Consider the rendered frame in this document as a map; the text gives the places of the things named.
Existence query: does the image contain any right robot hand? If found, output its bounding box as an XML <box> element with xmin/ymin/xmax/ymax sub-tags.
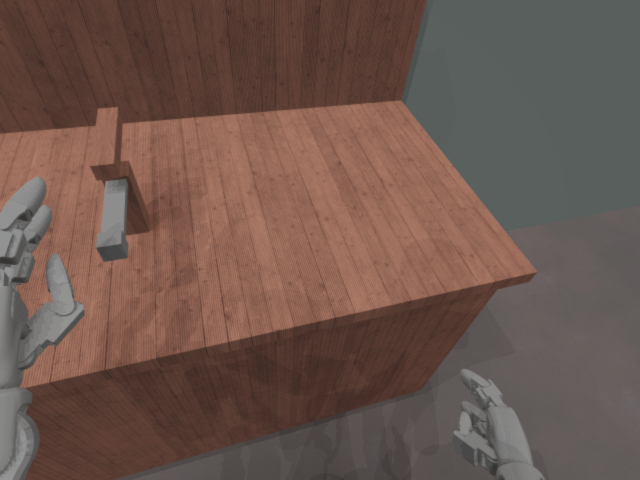
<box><xmin>453</xmin><ymin>369</ymin><xmax>534</xmax><ymax>478</ymax></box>

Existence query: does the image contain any robot left forearm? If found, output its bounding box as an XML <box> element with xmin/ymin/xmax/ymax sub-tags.
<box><xmin>0</xmin><ymin>387</ymin><xmax>40</xmax><ymax>480</ymax></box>

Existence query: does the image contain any tap lever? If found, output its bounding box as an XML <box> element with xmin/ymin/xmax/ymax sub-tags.
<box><xmin>96</xmin><ymin>179</ymin><xmax>128</xmax><ymax>262</ymax></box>

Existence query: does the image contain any counter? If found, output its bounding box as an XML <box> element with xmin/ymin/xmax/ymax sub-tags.
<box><xmin>0</xmin><ymin>0</ymin><xmax>537</xmax><ymax>480</ymax></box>

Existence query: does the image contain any left robot hand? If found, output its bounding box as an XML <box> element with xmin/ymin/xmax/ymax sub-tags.
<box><xmin>0</xmin><ymin>177</ymin><xmax>85</xmax><ymax>389</ymax></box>

